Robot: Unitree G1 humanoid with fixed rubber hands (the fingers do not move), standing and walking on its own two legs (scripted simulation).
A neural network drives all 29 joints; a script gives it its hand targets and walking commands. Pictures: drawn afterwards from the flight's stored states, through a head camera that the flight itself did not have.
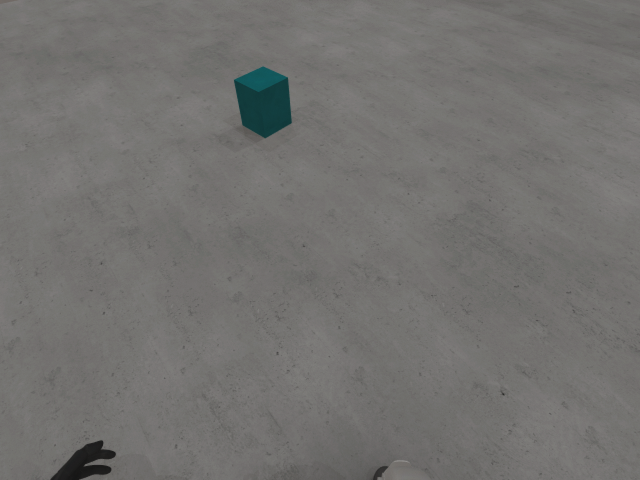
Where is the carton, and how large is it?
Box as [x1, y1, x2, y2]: [234, 67, 291, 137]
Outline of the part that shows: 261,67 235,79 234,82 242,124 260,135 266,137 290,123 291,120 287,77 265,67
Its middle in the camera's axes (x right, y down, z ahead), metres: -0.31 -0.77 +2.14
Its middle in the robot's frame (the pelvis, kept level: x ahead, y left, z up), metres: +2.09 +0.20 -0.63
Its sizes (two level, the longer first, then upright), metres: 0.207 0.200 0.274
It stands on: the floor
